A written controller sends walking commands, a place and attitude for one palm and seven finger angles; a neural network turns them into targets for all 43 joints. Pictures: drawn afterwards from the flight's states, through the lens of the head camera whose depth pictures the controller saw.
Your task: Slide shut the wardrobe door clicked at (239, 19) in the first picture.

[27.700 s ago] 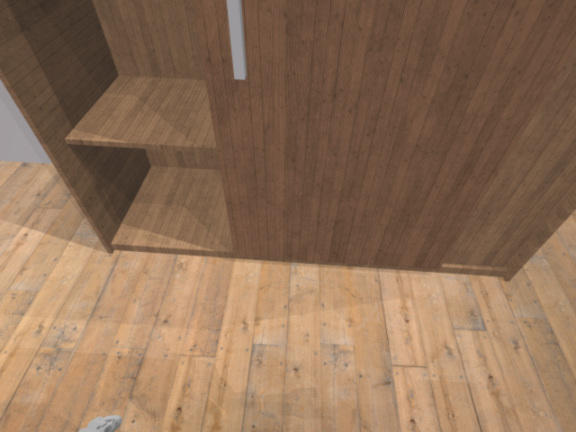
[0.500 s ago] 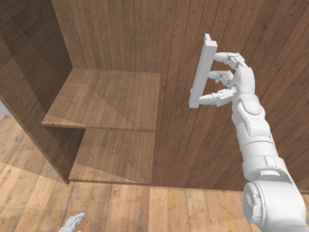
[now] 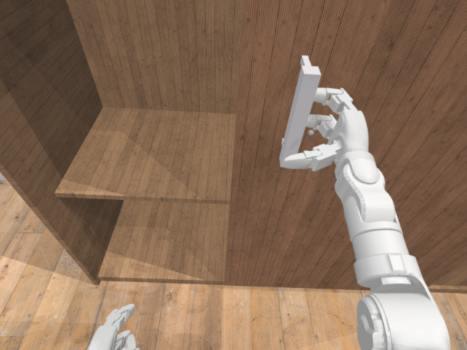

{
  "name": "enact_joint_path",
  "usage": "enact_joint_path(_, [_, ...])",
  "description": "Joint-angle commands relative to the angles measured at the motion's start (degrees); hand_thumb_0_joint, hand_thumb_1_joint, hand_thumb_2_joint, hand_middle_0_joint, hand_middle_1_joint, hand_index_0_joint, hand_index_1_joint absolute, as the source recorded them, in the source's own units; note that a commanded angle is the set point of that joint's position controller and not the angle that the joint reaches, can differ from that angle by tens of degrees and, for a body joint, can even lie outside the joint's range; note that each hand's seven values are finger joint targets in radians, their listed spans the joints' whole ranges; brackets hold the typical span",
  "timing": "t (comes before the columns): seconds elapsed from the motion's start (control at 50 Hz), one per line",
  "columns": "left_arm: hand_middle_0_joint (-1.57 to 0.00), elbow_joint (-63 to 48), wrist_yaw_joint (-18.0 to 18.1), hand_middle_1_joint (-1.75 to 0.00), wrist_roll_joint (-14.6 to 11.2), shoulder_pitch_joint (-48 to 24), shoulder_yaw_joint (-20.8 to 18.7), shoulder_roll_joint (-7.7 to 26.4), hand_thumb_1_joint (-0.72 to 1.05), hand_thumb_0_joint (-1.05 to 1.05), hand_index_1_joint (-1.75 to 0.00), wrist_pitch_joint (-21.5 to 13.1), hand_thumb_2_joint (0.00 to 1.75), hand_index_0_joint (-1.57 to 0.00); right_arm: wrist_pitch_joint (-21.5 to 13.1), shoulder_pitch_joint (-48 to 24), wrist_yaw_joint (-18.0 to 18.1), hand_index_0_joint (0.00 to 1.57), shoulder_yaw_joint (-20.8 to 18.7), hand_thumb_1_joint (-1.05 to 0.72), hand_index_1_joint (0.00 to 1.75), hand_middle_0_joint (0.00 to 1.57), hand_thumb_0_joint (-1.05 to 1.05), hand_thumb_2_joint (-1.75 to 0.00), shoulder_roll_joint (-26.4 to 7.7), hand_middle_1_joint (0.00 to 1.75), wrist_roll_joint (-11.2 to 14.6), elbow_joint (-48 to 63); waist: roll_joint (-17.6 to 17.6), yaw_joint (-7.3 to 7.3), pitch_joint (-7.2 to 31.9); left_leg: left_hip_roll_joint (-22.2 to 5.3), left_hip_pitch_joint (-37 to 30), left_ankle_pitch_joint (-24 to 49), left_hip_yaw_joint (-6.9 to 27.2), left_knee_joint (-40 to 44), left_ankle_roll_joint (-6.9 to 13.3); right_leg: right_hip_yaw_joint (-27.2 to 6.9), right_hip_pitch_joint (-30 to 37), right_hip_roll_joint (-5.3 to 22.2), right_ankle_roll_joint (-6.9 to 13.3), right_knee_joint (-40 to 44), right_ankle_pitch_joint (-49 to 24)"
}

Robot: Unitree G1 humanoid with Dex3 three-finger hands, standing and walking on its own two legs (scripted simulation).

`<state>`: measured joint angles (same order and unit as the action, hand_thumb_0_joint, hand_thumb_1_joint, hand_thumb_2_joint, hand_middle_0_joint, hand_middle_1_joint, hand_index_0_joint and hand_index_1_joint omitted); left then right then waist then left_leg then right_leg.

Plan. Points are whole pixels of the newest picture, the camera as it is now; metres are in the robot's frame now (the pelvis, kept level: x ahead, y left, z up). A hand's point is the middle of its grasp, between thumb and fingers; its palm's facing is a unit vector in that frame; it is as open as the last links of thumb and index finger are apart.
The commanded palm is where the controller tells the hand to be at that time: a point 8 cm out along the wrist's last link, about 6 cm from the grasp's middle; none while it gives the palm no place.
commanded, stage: slide the fingers in behind the handle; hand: right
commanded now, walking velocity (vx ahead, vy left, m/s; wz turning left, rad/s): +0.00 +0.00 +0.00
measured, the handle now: (295, 115) +0.47 -0.06 +0.18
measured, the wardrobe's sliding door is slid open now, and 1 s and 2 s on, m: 0.53 0.53 0.53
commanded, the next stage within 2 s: grip the handle and tug to test in 0.98 s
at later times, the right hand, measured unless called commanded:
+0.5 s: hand (293, 132) +0.42 -0.05 +0.18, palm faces -0.06 +1.00 +0.01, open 14.0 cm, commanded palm +0.40 -0.11 +0.19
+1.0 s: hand (294, 129) +0.43 -0.06 +0.19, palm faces -0.04 +1.00 +0.01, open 14.0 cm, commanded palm +0.40 -0.11 +0.19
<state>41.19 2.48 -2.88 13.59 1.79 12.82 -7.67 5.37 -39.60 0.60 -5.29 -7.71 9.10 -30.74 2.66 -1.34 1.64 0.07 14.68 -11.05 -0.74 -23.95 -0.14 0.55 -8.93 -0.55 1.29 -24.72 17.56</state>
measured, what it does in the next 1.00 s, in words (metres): stands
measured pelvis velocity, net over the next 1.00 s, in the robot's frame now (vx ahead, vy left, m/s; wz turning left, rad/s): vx -0.01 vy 0.01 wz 0.01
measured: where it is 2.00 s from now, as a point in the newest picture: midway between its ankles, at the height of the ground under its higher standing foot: outside the picture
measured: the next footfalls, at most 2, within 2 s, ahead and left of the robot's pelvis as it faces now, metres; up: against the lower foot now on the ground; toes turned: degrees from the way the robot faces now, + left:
none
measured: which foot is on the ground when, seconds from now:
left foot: down 0.00-1.00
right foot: down 0.00-1.00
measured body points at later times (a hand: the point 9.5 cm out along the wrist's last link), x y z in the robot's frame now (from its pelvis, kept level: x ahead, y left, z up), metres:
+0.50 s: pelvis +0.00 +0.00 +0.00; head +0.00 +0.02 +0.45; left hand +0.13 +0.24 -0.11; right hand +0.42 -0.11 +0.19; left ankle +0.01 +0.12 -0.74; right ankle -0.05 -0.10 -0.74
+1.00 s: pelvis -0.01 +0.01 +0.00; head +0.00 +0.02 +0.45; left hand +0.11 +0.24 -0.11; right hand +0.42 -0.11 +0.19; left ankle +0.01 +0.12 -0.74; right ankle -0.05 -0.10 -0.74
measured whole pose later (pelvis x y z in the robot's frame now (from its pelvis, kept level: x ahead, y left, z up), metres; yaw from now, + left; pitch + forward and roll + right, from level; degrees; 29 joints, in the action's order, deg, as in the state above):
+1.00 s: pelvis -0.01 +0.01 +0.00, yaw +1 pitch +1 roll +0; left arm 41.2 2.7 -2.4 13.9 2.0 12.2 -6.3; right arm 5.5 -42.7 4.7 -4.8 -6.3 8.1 -33.8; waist 2.4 -2.4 1.0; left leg 0.6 15.1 -10.0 -0.4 -23.7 0.3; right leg 1.0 -9.2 -0.1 0.8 -24.4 16.7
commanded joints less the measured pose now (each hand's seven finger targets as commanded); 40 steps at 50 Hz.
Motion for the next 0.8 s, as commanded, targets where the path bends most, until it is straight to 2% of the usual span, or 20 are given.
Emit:
enact_joint_path(0.0, [-0.20, -7.8, 0.2, -0.30, 0.2, -3.5, -1.7, 6.2, 0.90, 0.00, -0.30, -1.7, 0.90, -0.20, -3.2, -28.2, 1.1, 0.30, -1.9, 0.50, 1.20, 0.30, 0.00, -0.30, -7.3, 1.20, -0.3, 15.1, -4.0, -0.29, 18.2, 0.1, -10.4, 19.3, -1.2, 0.0, 1.6, -0.1, 2.9, 1.2, -0.3, 1.7, -23.5])
enact_joint_path(0.04, [-0.20, -7.8, 0.2, -0.30, 0.3, -3.7, -1.8, 6.0, 0.90, 0.00, -0.30, -1.7, 0.90, -0.20, -3.2, -28.5, 1.4, 0.30, -1.3, 0.50, 1.20, 0.30, 0.00, -0.30, -6.2, 1.20, -0.2, 15.7, -3.9, -0.40, 18.8, 0.2, -10.3, 20.0, -1.2, -0.1, 1.5, 0.2, 3.7, 1.2, -0.2, 1.4, -23.8])
enact_joint_path(0.08, [-0.20, -7.7, 0.2, -0.30, 0.4, -3.8, -1.7, 6.2, 0.90, 0.00, -0.30, -1.1, 0.90, -0.20, -3.1, -27.5, 1.7, 0.30, -1.9, 0.50, 1.20, 0.30, 0.00, -0.30, -7.2, 1.20, -0.4, 14.7, -4.9, -0.15, 17.8, 0.1, -10.7, 19.0, -1.3, 0.1, 1.5, 0.1, 2.6, 1.2, -0.3, 1.7, -23.1])
enact_joint_path(0.12, [-0.20, -8.1, 0.1, -0.30, 0.3, -4.1, -1.7, 5.7, 0.90, 0.00, -0.30, -1.3, 0.90, -0.20, -3.1, -28.5, 1.7, 0.30, -0.3, 0.50, 1.20, 0.30, 0.00, -0.30, -5.1, 1.20, -0.4, 16.0, -3.9, -0.45, 18.6, 0.2, -10.3, 19.3, -1.1, 0.0, 1.5, 0.1, 3.7, 1.1, -0.3, 1.5, -23.2])
enact_joint_path(0.18, [-0.20, -7.9, 0.2, -0.30, 0.4, -4.1, -1.7, 6.0, 0.90, 0.00, -0.30, -0.7, 0.90, -0.20, -2.4, -26.1, 2.0, 0.30, -1.4, 0.50, 1.20, 0.30, 0.00, -0.30, -6.4, 1.20, -0.6, 14.5, -4.6, -0.02, 18.2, 0.2, -11.2, 19.9, -1.3, 0.1, 1.6, 0.3, 2.9, 1.1, -0.3, 1.6, -23.8])
enact_joint_path(0.2, [-0.20, -8.1, 0.1, -0.30, 0.3, -4.1, -1.7, 5.7, 0.90, 0.00, -0.30, -0.7, 0.90, -0.20, -2.2, -26.7, 1.8, 0.30, 0.4, 0.50, 1.20, 0.30, 0.00, -0.30, -4.1, 1.20, -0.5, 15.2, -5.0, -0.55, 17.5, 0.3, -10.5, 20.5, -1.4, 0.1, 1.5, 0.2, 3.3, 1.2, -0.3, 1.6, -24.5])
enact_joint_path(0.26, [-0.20, -8.3, 0.0, -0.30, 0.3, -4.3, -1.7, 5.5, 0.90, 0.00, -0.30, -0.7, 0.90, -0.20, -1.7, -28.1, 2.3, 0.30, 0.8, 0.50, 1.20, 0.30, 0.00, -0.30, -3.3, 1.20, -0.4, 16.3, -3.9, -0.53, 18.3, 0.3, -10.4, 20.6, -1.3, 0.1, 1.5, 0.3, 3.8, 1.0, -0.3, 1.4, -24.3])
enact_joint_path(0.28, [-0.20, -8.0, 0.0, -0.30, 0.3, -4.3, -1.9, 5.7, 0.90, 0.00, -0.30, -0.5, 0.90, -0.20, -1.8, -27.4, 2.6, 0.30, -0.2, 0.50, 1.20, 0.30, 0.00, -0.30, -4.6, 1.20, -0.5, 15.9, -5.0, -0.26, 18.3, 0.3, -11.0, 20.1, -1.4, 0.1, 1.6, 0.2, 3.4, 1.1, -0.3, 1.4, -24.3])
enact_joint_path(0.36, [-0.20, -8.2, -0.2, -0.30, 0.4, -4.4, -1.8, 5.3, 0.90, 0.00, -0.30, -0.6, 0.90, -0.20, -1.4, -26.4, 3.0, 0.30, 0.9, 0.50, 1.20, 0.30, 0.00, -0.30, -2.4, 1.20, -0.4, 16.6, -5.1, -0.15, 18.4, 0.4, -11.1, 21.3, -1.4, 0.0, 1.5, 0.5, 3.5, 1.0, -0.3, 1.5, -24.8])
enact_joint_path(0.38, [-0.20, -7.8, -0.1, -0.30, 0.5, -4.3, -1.8, 5.7, 0.90, 0.00, -0.30, -0.3, 0.90, -0.20, -1.4, -26.0, 3.4, 0.30, -0.5, 0.50, 1.20, 0.30, 0.00, -0.30, -4.4, 1.20, -0.6, 15.5, -6.3, 0.08, 17.5, 0.3, -11.5, 20.1, -1.5, 0.2, 1.5, 0.4, 2.5, 1.0, -0.3, 1.7, -23.7])
enact_joint_path(0.42, [-0.20, -8.2, -0.1, -0.30, 0.5, -4.6, -1.7, 5.3, 0.90, 0.00, -0.30, -0.1, 0.90, -0.20, -1.2, -26.9, 3.6, 0.30, 0.7, 0.50, 1.20, 0.30, 0.00, -0.30, -2.9, 1.20, -0.8, 15.8, -4.9, -0.20, 17.0, 0.3, -10.8, 19.2, -1.2, 0.5, 1.4, 0.5, 2.5, 0.9, -0.2, 2.0, -22.5])
enact_joint_path(0.44, [-0.20, -7.8, 0.0, -0.30, 0.5, -4.3, -1.7, 5.5, 0.90, 0.00, -0.30, 0.0, 0.90, -0.20, -0.9, -27.3, 3.9, 0.30, -0.2, 0.50, 1.20, 0.30, 0.00, -0.30, -4.0, 1.20, -0.8, 14.6, -6.9, -0.36, 16.3, 0.4, -10.5, 18.0, -1.3, 0.8, 1.3, 0.3, 1.7, 0.9, -0.1, 2.1, -21.2])
enact_joint_path(0.5, [-0.20, -8.1, 0.3, -0.30, 0.7, -4.6, -1.6, 5.5, 0.90, 0.00, -0.30, 0.1, 0.90, -0.20, -1.5, -29.0, 4.5, 0.30, -2.4, 0.50, 1.20, 0.30, 0.00, -0.30, -6.5, 1.20, -0.9, 15.0, -6.0, 0.09, 17.3, 0.2, -11.6, 16.3, -0.6, 1.2, 1.2, 0.6, 1.2, 0.7, 0.2, 2.5, -19.3])
enact_joint_path(0.54, [-0.20, -8.1, 0.3, -0.30, 0.6, -4.4, -1.6, 5.4, 0.90, 0.00, -0.30, -0.1, 0.90, -0.20, -2.2, -29.2, 4.1, 0.30, -1.3, 0.50, 1.20, 0.30, 0.00, -0.30, -5.5, 1.20, -0.9, 15.4, -6.0, -0.21, 18.2, 0.3, -11.9, 18.0, -0.6, 0.9, 1.3, 0.8, 2.0, 0.8, 0.2, 2.3, -20.5])
enact_joint_path(0.56, [-0.20, -8.2, 0.3, -0.30, 0.5, -4.4, -1.6, 5.2, 0.90, 0.00, -0.30, -0.3, 0.90, -0.20, -2.5, -29.8, 3.8, 0.30, -0.5, 0.50, 1.20, 0.30, 0.00, -0.30, -4.8, 1.20, -1.0, 15.7, -3.9, -0.42, 18.3, 0.2, -11.3, 18.3, -0.5, 0.8, 1.3, 1.0, 2.6, 0.8, 0.1, 2.0, -20.8])
enact_joint_path(0.58, [-0.20, -8.1, 0.2, -0.30, 0.6, -4.1, -1.7, 5.5, 0.90, 0.00, -0.30, -0.2, 0.90, -0.20, -2.9, -29.2, 3.8, 0.30, -0.6, 0.50, 1.20, 0.30, 0.00, -0.30, -5.3, 1.20, -1.1, 15.1, -4.6, -0.17, 18.5, 0.2, -12.0, 17.4, -0.8, 0.8, 1.5, 0.5, 2.1, 0.7, -0.1, 2.2, -20.7])
enact_joint_path(0.66, [-0.20, -8.0, 0.0, -0.30, 0.2, -3.9, -1.9, 5.3, 0.90, 0.00, -0.30, -0.9, 0.90, -0.20, -2.4, -28.3, 3.2, 0.30, 2.0, 0.50, 1.20, 0.30, 0.00, -0.30, -1.5, 1.20, -0.6, 14.7, -3.7, -0.75, 18.0, 0.5, -10.5, 19.1, -1.0, 0.7, 1.5, 0.6, 3.2, 0.8, -0.2, 1.8, -22.0])
enact_joint_path(0.7, [-0.20, -7.5, 0.1, -0.30, 0.1, -3.6, -1.8, 5.8, 0.90, 0.00, -0.30, -0.5, 0.90, -0.20, -1.8, -28.3, 3.4, 0.30, 0.8, 0.50, 1.20, 0.30, 0.00, -0.30, -3.1, 1.20, -0.5, 12.2, -6.2, -0.97, 15.7, 0.6, -9.6, 16.0, -1.1, 1.4, 1.3, 0.4, 1.5, 0.9, -0.1, 2.5, -19.0])
enact_joint_path(0.74, [-0.20, -7.5, 0.2, -0.30, 0.4, -3.5, -1.9, 5.8, 0.90, 0.00, -0.30, -0.7, 0.90, -0.20, -1.7, -29.1, 3.8, 0.30, -1.0, 0.50, 1.20, 0.30, 0.00, -0.30, -4.6, 1.20, -0.5, 11.9, -7.2, -0.57, 16.6, 0.5, -10.0, 14.9, -0.9, 1.5, 1.2, 0.4, 1.1, 0.8, 0.1, 2.6, -17.8])
enact_joint_path(0.78, [-0.20, -7.4, 0.4, -0.30, 0.5, -3.8, -1.7, 5.8, 0.90, 0.00, -0.30, -0.4, 0.90, -0.20, -2.2, -30.1, 4.2, 0.30, -1.6, 0.50, 1.20, 0.30, 0.00, -0.30, -5.9, 1.20, -0.8, 11.9, -5.5, -0.31, 16.2, 0.2, -10.0, 13.3, -0.7, 1.8, 1.2, 0.6, 0.7, 0.7, 0.1, 2.8, -16.9])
